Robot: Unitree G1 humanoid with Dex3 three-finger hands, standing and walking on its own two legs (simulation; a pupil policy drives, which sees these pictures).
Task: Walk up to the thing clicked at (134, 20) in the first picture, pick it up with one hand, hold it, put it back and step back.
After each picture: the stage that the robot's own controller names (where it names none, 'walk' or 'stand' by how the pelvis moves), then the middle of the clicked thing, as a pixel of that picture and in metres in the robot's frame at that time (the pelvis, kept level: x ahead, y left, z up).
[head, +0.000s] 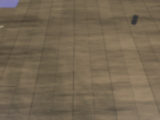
stand; (134, 19) +1.78 -0.59 -0.72
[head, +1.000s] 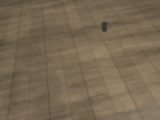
walk; (104, 26) +1.72 -0.10 -0.69
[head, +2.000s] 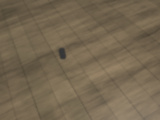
walk; (62, 53) +1.14 +0.32 -0.71
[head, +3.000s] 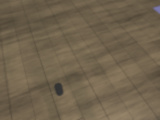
walk; (59, 89) +0.70 +0.29 -0.71
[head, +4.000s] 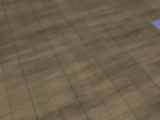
walk; out of the picture +0.38 +0.24 -0.70
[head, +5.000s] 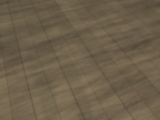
stand; out of the picture +0.26 +0.22 -0.72
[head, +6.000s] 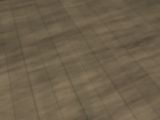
stand; out of the picture +0.28 +0.22 -0.72
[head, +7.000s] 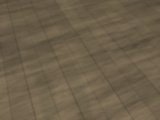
stand; out of the picture +0.26 +0.23 -0.73
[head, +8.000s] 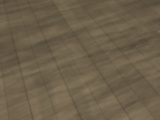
stand; out of the picture +0.25 +0.24 -0.73
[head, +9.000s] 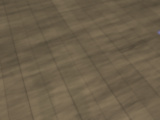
stand; out of the picture +0.25 +0.24 -0.73
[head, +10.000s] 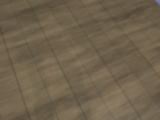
go down; out of the picture +0.28 +0.24 -0.65
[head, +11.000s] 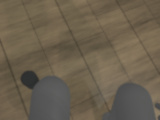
go down; (31, 80) +0.33 +0.26 -0.31
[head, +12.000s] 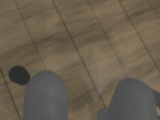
close in; (20, 76) +0.33 +0.28 -0.28
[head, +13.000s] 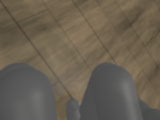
close in; out of the picture +0.30 +0.29 -0.21
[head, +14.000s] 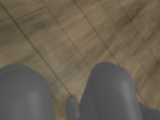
close; out of the picture +0.32 +0.30 -0.21
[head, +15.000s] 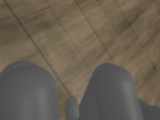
lift; out of the picture +0.29 +0.28 -0.21
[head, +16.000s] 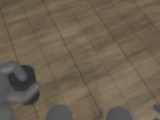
lift; (25, 86) +0.31 +0.20 +0.00
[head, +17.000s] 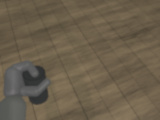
hold; (36, 85) +0.32 +0.18 +0.03
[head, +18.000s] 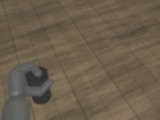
hold; (39, 86) +0.33 +0.17 +0.01
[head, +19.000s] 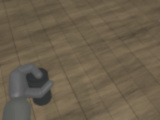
hold; (39, 87) +0.32 +0.17 +0.01
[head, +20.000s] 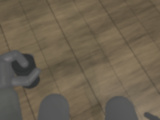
crouch; (27, 72) +0.36 +0.22 -0.08
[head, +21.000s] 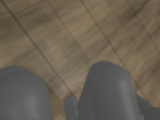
lower; out of the picture +0.34 +0.32 -0.21
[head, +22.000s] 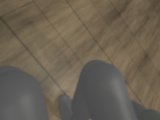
lower; out of the picture +0.35 +0.31 -0.21
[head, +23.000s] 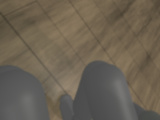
lower; out of the picture +0.35 +0.31 -0.21
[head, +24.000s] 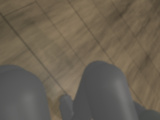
lower; out of the picture +0.34 +0.31 -0.21
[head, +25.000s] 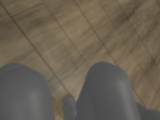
loosen; out of the picture +0.33 +0.29 -0.22
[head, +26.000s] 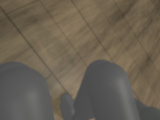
withdraw; out of the picture +0.31 +0.28 -0.22
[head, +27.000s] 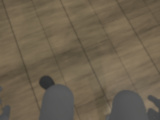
walk; (47, 83) +0.35 +0.22 -0.41
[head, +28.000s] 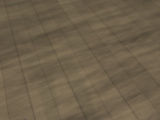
stand; out of the picture +0.29 +0.20 -0.66
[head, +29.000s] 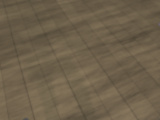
stand; out of the picture +0.29 +0.21 -0.66
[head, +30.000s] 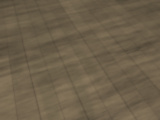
stand; out of the picture +0.31 +0.19 -0.71
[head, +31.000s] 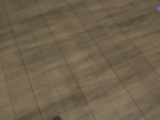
walk; out of the picture +0.33 +0.17 -0.71
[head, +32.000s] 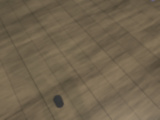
walk; (58, 101) +0.50 +0.24 -0.69
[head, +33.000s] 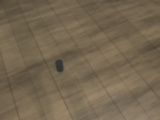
walk; (59, 66) +0.83 +0.23 -0.70
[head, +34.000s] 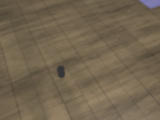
stand; (61, 71) +0.88 +0.24 -0.71
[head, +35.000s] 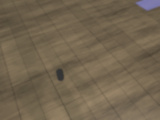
stand; (60, 74) +0.91 +0.27 -0.73
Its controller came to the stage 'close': yes
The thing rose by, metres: 0.71
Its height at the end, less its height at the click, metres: +0.00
